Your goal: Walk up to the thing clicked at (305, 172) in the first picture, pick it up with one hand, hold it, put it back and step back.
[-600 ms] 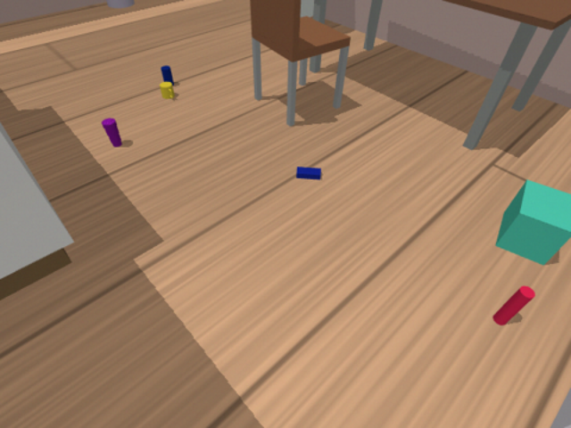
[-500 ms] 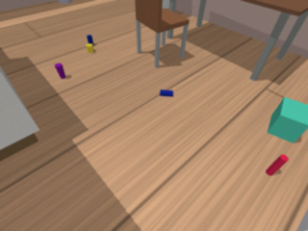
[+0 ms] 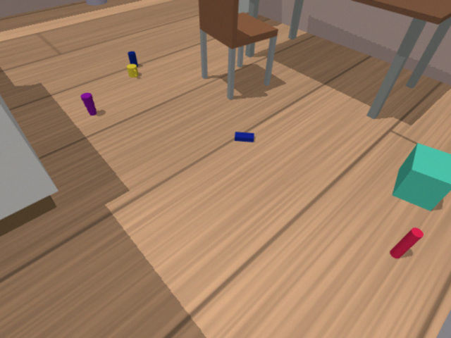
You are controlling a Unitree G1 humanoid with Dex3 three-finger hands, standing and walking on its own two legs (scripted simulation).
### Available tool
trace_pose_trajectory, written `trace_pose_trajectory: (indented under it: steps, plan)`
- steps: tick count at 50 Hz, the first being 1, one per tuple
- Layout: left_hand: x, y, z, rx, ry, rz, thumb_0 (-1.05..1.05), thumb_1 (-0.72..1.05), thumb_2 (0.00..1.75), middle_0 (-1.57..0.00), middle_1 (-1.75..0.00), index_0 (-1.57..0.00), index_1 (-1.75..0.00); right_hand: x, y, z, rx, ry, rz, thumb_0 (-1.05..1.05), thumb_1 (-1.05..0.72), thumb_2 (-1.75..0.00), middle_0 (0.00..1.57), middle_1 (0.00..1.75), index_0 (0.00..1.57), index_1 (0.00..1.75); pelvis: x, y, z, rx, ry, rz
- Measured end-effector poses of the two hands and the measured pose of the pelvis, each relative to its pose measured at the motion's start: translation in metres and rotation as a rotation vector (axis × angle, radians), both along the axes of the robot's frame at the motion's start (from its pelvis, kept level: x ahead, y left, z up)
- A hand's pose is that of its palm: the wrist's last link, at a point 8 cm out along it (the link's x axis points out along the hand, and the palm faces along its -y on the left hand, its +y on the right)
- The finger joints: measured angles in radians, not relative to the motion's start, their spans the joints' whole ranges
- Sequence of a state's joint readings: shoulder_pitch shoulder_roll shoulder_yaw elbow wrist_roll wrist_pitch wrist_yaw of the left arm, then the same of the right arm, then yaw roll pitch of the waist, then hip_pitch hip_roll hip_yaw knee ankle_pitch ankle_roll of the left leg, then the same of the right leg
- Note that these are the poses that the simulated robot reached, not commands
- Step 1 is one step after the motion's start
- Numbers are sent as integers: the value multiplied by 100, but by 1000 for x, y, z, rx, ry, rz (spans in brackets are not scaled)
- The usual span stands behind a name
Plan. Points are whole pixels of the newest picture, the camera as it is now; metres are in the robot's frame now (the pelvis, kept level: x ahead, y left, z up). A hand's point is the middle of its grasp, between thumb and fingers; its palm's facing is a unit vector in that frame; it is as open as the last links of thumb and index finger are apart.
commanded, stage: stand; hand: left
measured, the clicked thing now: (244, 137) +1.52 -0.13 -0.77
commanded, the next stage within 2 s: walk up in 0.52 s
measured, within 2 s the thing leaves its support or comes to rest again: neither
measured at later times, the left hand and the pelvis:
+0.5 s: hand out of the picture +0.07 +0.25 -0.16, palm faces -0.03 -0.94 -0.34, open 7.4 cm; pelvis +0.00 +0.00 +0.00, yaw +0 degrees
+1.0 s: hand (141, 336) +0.19 +0.17 -0.15, palm faces -0.03 -0.93 -0.37, open 7.4 cm; pelvis +0.12 -0.11 -0.02, yaw -4 degrees
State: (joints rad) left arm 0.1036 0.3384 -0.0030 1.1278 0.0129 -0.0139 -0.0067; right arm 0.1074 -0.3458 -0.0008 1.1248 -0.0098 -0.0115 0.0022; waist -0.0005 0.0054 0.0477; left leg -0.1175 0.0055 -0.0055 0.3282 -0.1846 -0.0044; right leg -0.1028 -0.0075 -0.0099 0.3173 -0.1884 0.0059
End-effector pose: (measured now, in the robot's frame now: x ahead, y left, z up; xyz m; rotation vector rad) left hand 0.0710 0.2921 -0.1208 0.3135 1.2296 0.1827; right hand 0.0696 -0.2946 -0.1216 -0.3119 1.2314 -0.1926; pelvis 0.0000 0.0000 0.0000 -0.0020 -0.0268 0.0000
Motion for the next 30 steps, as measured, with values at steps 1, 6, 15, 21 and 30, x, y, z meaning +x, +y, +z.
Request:
trace_pose_trajectory:
  steps: [1,6,15,21,30]
  plan:
    - [0,0,0,0,1,1,1,91,90,-20,-30,-20,-30,0,0,0,0,1,0,1,-90,-90,20,30,20,30,0,0,0,0,0,0]
    - [0,0,0,1,3,4,1,91,90,-20,-30,-20,-30,1,-1,0,-2,0,0,1,-90,-90,20,30,20,30,2,0,0,2,-2,0]
    - [1,1,1,4,-4,6,1,91,90,-20,-30,-20,-30,4,-1,1,-2,-8,5,1,-90,-90,20,30,20,30,2,-1,0,1,-3,1]
    - [-1,1,2,5,4,6,1,91,90,-20,-30,-20,-30,4,-2,0,-2,-4,6,1,-90,-90,20,30,20,30,2,-1,0,2,0,1]
    - [3,6,1,-6,0,-7,1,91,90,-20,-30,-20,-30,1,-12,3,-3,-55,-8,1,-90,-90,21,30,20,30,9,-6,-4,13,7,-22]
